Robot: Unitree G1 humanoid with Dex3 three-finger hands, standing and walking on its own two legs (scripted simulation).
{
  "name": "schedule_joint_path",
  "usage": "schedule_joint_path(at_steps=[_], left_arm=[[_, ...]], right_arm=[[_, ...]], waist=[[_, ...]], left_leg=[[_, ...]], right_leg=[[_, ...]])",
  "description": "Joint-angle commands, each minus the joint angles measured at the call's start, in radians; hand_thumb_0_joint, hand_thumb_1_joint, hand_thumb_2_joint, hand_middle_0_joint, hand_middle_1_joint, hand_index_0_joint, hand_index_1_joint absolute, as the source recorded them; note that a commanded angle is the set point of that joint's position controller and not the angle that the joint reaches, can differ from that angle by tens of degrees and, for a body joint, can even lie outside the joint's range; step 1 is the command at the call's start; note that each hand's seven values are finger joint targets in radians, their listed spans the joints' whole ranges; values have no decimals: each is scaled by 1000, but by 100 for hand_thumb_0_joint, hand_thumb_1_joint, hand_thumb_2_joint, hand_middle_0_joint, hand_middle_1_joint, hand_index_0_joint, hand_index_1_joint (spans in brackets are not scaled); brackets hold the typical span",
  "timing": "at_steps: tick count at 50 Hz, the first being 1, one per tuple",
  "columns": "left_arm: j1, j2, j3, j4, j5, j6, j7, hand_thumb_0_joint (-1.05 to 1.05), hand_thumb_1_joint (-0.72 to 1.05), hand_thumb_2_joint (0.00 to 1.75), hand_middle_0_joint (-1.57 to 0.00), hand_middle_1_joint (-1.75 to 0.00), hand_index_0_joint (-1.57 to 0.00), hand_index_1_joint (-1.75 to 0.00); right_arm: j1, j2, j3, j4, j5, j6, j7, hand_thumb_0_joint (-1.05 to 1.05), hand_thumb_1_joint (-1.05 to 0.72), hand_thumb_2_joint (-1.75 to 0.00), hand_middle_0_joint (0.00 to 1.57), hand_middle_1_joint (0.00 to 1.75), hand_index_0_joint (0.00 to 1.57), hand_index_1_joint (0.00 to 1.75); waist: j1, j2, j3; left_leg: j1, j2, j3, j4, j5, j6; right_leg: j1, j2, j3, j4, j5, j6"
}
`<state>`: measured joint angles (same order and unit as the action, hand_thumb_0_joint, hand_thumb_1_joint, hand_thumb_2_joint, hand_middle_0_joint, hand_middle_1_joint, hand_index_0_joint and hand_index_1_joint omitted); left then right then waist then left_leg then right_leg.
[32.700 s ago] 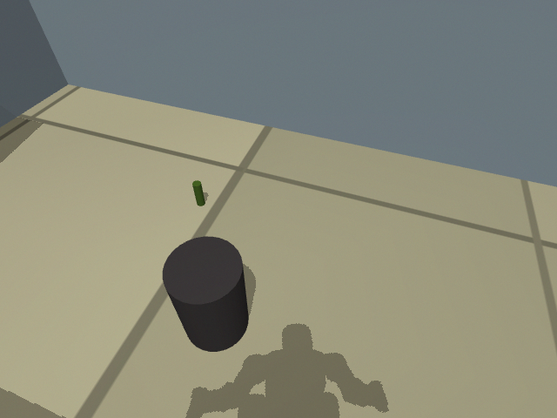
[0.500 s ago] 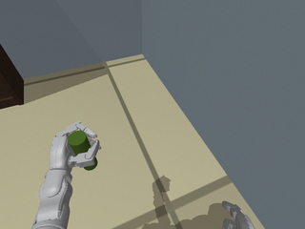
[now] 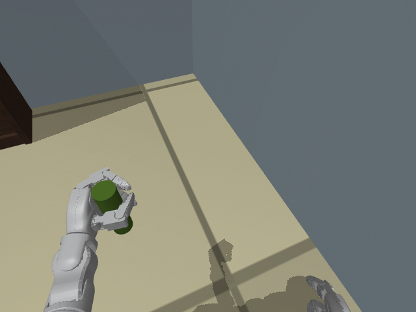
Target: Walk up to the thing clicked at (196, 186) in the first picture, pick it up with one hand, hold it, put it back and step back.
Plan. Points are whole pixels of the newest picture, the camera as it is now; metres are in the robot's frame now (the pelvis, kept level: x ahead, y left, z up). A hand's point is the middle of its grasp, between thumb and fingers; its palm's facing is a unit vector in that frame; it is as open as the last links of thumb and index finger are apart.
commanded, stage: hold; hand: left
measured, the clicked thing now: (114, 209) +0.32 +0.18 +0.03
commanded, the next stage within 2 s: crouch in 0.36 s
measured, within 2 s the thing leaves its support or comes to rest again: neither
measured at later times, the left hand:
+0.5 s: hand (116, 203) +0.32 +0.17 +0.06, palm faces +0.04 -1.00 +0.01, open 5.3 cm
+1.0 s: hand (129, 233) +0.32 +0.18 -0.09, palm faces +0.02 -1.00 +0.02, open 5.3 cm
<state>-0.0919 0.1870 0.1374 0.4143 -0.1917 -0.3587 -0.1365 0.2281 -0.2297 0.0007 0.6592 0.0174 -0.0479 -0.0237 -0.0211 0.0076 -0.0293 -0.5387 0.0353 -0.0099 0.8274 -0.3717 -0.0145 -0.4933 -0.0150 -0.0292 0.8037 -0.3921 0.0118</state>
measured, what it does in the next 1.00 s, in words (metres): lowers itself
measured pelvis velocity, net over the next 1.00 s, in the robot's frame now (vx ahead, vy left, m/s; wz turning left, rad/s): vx -0.02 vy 0.01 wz -0.01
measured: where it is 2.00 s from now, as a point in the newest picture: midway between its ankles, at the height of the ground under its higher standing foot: outside the picture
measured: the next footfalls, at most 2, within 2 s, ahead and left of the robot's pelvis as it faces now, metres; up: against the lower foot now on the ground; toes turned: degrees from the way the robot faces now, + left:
none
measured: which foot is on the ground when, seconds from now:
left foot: down 0.00-1.00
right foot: down 0.00-1.00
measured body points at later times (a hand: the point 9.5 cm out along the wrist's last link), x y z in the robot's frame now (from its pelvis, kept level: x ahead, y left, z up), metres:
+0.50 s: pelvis +0.00 +0.00 +0.00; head +0.03 +0.01 +0.45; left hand +0.31 +0.22 +0.06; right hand +0.14 -0.24 -0.10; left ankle +0.03 +0.13 -0.70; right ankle +0.01 -0.13 -0.70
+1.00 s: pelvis -0.02 +0.01 -0.09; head +0.09 +0.04 +0.35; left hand +0.32 +0.23 -0.09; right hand +0.12 -0.25 -0.19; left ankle +0.03 +0.13 -0.70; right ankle +0.01 -0.13 -0.70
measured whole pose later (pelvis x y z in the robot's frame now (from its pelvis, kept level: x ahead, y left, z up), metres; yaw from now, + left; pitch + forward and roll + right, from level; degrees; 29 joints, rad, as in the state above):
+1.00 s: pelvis -0.02 +0.01 -0.09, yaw +0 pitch +20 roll -2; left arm -0.23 0.21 0.20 0.72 -0.18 -0.66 -0.20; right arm 0.19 -0.25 -0.02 0.66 -0.03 -0.10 0.04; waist -0.05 -0.02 -0.15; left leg -1.14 0.03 -0.03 1.32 -0.53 -0.01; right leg -1.09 -0.02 -0.03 1.29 -0.56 0.02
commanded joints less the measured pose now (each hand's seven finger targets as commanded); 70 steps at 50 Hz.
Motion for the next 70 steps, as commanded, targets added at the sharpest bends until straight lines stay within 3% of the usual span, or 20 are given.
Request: schedule_joint_path(at_steps=[1,7,8,9,11,14,19,21,22,27,33,38,45,50,52,53,58,62,65,70], left_arm=[[-299,137,50,-276,-21,-89,-4,0,64,126,-128,-137,-130,-137],[-305,140,65,-267,-22,-82,15,0,62,126,-127,-137,-129,-136],[-316,123,47,-277,-20,-83,13,0,63,126,-127,-137,-129,-136],[-297,151,81,-251,-20,-81,16,0,64,127,-127,-137,-128,-136],[-240,106,49,-192,-20,-69,7,0,66,128,-128,-137,-129,-137],[-259,122,37,-230,-16,-72,-8,0,62,128,-130,-140,-132,-139],[-310,157,65,-337,-26,-79,-3,0,60,125,-128,-137,-129,-136],[-293,136,54,-328,-30,-76,9,0,59,124,-126,-136,-127,-135],[-281,145,77,-301,-29,-72,18,0,59,125,-126,-137,-127,-136],[-237,92,6,-213,3,-64,13,0,62,121,-132,-134,-133,-133],[-244,110,57,-155,-7,-103,-4,0,60,123,-135,-138,-136,-137],[-294,112,78,-101,-4,-203,0,0,60,122,-132,-136,-133,-135],[-351,93,69,82,-10,-357,-63,0,52,124,-135,-140,-136,-139],[-425,144,100,140,-8,-440,-100,0,51,124,-137,-139,-137,-139],[-410,191,152,173,-9,-452,-98,0,52,126,-137,-140,-138,-140],[-455,180,132,140,-8,-464,-101,0,51,125,-136,-139,-136,-139],[-471,221,201,148,-22,-478,-89,0,55,128,-134,-138,-133,-139],[-519,211,184,209,-8,-485,-116,0,62,128,-134,-137,-133,-138],[-592,229,200,254,-7,-497,-129,0,62,128,-132,-137,-132,-137],[-619,273,251,349,3,-516,-135,0,61,126,-128,-134,-128,-134]], right_arm=[[-42,-122,-50,-121,-4,-48,-10,0,-88,-90,20,30,20,30],[-46,-127,-47,-126,-4,-55,-20,0,-88,-90,20,30,20,30],[-56,-127,-47,-132,-2,-56,-18,0,-88,-90,20,30,20,30],[-52,-128,-49,-125,-3,-52,-20,0,-88,-90,20,30,20,30],[-63,-129,-50,-133,-1,-51,-20,0,-87,-90,20,30,20,30],[-65,-129,-52,-136,0,-53,-13,0,-88,-90,20,30,20,30],[-53,-126,-49,-144,-1,-56,-18,0,-88,-90,20,30,20,30],[-50,-125,-45,-141,0,-59,-19,0,-89,-90,20,30,20,30],[-49,-122,-45,-135,1,-59,-20,0,-89,-90,20,30,20,30],[-63,-121,-49,-133,-3,-56,-16,0,-86,-90,20,30,20,30],[-53,-129,-61,-125,-9,-58,3,0,-86,-90,20,30,20,30],[-37,-132,-70,-106,-26,-72,23,0,-87,-90,20,30,20,30],[-26,-153,-79,-91,-43,-90,48,0,-88,-90,20,30,20,30],[-39,-179,-73,-103,-52,-93,57,0,-88,-90,20,30,20,30],[-37,-188,-73,-108,-53,-86,59,0,-87,-90,20,30,20,30],[-40,-184,-70,-106,-58,-84,61,0,-87,-90,20,30,20,30],[-49,-198,-72,-92,-65,-67,68,0,-88,-90,20,30,20,30],[-52,-203,-74,-62,-76,-64,75,0,-89,-91,20,30,20,30],[-39,-205,-69,-38,-85,-62,81,0,-88,-90,20,30,20,30],[-64,-211,-61,-28,-102,-59,95,0,-87,-90,20,30,20,30]], waist=[[3,24,-273],[-6,-6,-266],[-6,3,-245],[4,6,-249],[-1,-28,-211],[8,19,-229],[8,34,-318],[2,14,-282],[4,3,-277],[-16,-21,-180],[-5,-21,-191],[-21,11,-306],[-46,41,-415],[-27,90,-544],[-11,78,-582],[-12,96,-612],[-4,68,-720],[-42,59,-729],[-62,42,-741],[-40,51,-723]], left_leg=[[152,-25,11,-114,156,17],[160,-21,6,-113,182,21],[156,-22,9,-124,155,19],[146,-23,9,-122,146,19],[128,-22,8,-132,116,20],[127,-24,8,-136,97,17],[182,-24,11,-112,199,15],[174,-22,8,-119,189,17],[159,-24,10,-115,188,19],[113,-21,10,-118,124,23],[39,-21,3,-71,97,24],[-14,-19,-13,50,158,24],[-244,-20,-42,284,43,20],[-407,-16,-72,458,38,15],[-481,-22,-65,514,11,17],[-503,-22,-63,543,12,17],[-633,-26,-52,691,44,26],[-742,-24,-56,800,25,31],[-830,-22,-56,882,-13,34],[-967,-22,-39,974,-146,26]], right_leg=[[71,21,-4,-127,214,-19],[77,24,-5,-123,242,-14],[64,24,-6,-128,214,-17],[71,22,-5,-128,203,-17],[57,25,-9,-138,172,-18],[57,24,-8,-134,151,-23],[99,24,-5,-125,250,-18],[98,26,-6,-124,244,-17],[97,25,-5,-128,247,-16],[31,24,-7,-133,185,-16],[-22,22,-10,-79,155,-22],[-124,25,-13,50,196,-26],[-462,33,-22,304,66,-38],[-676,29,-27,507,28,-45],[-704,30,-16,553,4,-45],[-732,30,-9,578,3,-46],[-810,33,1,686,25,-44],[-921,37,-3,785,14,-45],[-988,37,-3,851,-14,-44],[-1091,38,-5,942,-140,-47]])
